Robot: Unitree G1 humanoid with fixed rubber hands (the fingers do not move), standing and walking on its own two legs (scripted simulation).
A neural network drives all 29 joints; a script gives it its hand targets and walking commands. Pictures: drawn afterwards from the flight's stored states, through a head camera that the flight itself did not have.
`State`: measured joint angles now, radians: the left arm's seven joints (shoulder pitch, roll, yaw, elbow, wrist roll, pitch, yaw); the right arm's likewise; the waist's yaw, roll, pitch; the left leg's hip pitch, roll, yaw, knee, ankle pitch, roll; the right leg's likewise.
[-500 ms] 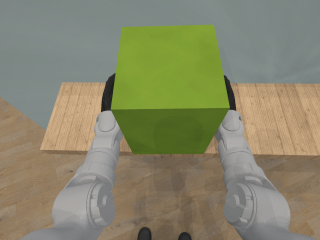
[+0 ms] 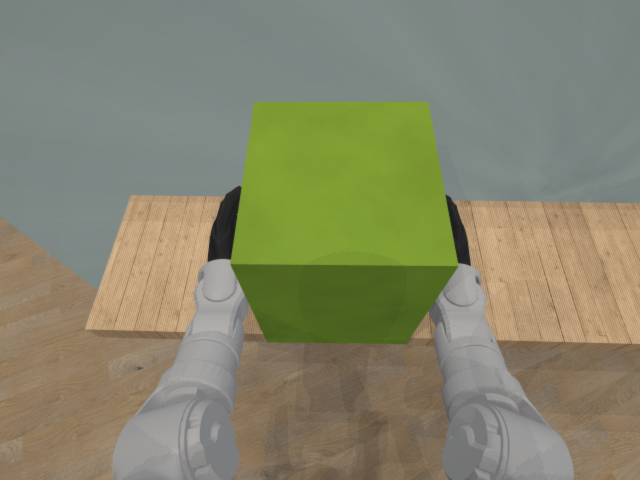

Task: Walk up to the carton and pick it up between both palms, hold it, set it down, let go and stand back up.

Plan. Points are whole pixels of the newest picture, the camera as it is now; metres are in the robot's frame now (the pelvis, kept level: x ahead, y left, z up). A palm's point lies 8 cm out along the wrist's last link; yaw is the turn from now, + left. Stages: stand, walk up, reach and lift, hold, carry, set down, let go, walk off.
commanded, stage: reach and lift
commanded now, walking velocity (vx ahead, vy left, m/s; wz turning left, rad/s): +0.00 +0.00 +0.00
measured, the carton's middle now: (338, 236) +0.43 +0.00 +0.02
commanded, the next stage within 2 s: none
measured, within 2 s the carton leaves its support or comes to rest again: leaves its support in 1.56 s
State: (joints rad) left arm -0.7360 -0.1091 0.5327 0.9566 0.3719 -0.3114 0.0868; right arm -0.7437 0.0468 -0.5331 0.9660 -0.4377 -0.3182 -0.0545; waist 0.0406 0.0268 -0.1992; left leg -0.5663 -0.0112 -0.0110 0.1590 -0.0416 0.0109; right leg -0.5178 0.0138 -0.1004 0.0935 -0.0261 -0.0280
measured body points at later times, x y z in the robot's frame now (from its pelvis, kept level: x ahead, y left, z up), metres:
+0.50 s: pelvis -0.01 -0.01 +0.00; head +0.12 -0.02 +0.43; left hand +0.42 +0.15 +0.01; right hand +0.44 -0.14 +0.00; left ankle -0.02 +0.11 -0.74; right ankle -0.03 -0.10 -0.74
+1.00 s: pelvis -0.01 -0.01 +0.00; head +0.11 -0.02 +0.43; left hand +0.42 +0.15 +0.01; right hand +0.43 -0.14 +0.00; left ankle -0.02 +0.11 -0.74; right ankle -0.03 -0.10 -0.74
